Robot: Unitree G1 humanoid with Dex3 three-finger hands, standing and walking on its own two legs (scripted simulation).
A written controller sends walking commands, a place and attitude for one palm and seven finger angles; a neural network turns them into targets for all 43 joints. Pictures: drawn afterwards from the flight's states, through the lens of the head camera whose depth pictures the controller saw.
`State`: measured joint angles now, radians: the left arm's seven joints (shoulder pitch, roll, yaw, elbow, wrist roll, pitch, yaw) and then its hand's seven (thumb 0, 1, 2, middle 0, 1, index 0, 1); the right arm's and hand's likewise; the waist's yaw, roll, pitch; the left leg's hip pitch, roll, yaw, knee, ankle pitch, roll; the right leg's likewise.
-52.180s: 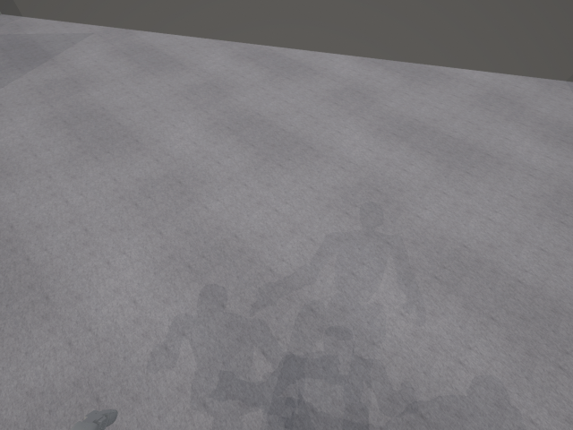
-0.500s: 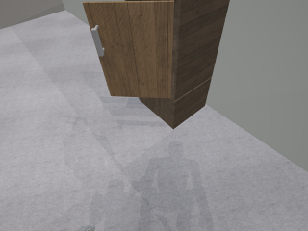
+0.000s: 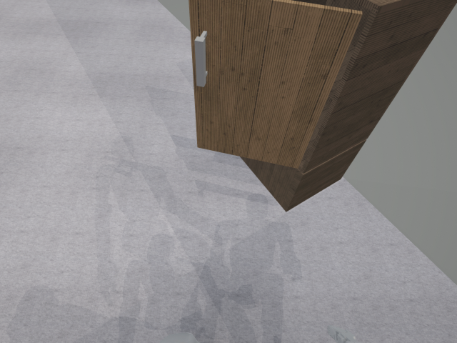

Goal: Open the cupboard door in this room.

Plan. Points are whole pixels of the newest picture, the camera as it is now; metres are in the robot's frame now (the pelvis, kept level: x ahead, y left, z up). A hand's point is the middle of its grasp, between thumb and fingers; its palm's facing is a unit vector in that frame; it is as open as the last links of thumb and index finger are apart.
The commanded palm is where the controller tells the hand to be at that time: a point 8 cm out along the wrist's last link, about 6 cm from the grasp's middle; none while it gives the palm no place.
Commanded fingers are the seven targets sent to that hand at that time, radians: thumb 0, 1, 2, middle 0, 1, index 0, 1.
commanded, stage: take the last steps up to it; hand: left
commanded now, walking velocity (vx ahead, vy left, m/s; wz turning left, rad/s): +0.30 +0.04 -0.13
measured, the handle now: (202, 59) +0.81 +0.18 +0.02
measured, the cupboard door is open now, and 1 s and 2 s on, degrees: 44 44 44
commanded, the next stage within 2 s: come to a stop and stand still in 0.36 s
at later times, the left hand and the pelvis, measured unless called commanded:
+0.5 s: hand (178, 248) +0.31 +0.15 -0.15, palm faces -0.11 -0.97 -0.19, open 7.4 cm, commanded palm none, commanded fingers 0.00 0.90 0.90 -0.20 -0.30 -0.20 -0.30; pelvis +0.16 +0.00 +0.00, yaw -4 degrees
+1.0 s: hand (132, 289) +0.22 +0.23 -0.17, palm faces -0.01 -0.98 -0.18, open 7.3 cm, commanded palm none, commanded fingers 0.00 0.90 0.90 -0.20 -0.30 -0.20 -0.30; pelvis +0.19 +0.04 +0.01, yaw -5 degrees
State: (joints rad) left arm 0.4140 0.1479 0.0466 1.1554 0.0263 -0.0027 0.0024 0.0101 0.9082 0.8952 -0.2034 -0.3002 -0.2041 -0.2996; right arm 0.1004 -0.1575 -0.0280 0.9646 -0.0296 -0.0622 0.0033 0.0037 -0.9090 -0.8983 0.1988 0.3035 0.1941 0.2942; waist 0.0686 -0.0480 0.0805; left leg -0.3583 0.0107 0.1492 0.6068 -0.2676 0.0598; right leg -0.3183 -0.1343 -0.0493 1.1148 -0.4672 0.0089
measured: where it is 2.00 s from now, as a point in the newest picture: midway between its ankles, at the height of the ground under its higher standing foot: outside the picture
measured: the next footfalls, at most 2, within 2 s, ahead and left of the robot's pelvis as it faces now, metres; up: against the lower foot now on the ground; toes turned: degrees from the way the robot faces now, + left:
right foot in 0.42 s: +0.24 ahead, -0.10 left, +0.00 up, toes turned -10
left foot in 0.80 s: +0.27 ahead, +0.13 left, +0.00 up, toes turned -1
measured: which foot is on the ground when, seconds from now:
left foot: down 0.00-0.44, up 0.46-0.78, down 0.80-1.00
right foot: up 0.00-0.40, down 0.42-0.82, up 0.84-1.00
